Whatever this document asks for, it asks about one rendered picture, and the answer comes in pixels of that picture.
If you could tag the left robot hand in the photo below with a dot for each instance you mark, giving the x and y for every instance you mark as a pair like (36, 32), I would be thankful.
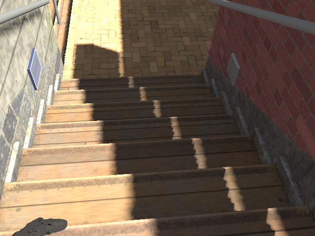
(41, 227)

